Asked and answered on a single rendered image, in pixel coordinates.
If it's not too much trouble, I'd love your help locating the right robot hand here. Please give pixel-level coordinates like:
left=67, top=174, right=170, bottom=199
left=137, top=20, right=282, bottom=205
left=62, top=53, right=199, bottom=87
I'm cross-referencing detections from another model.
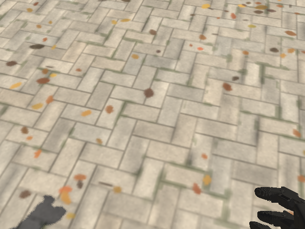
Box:
left=249, top=186, right=305, bottom=229

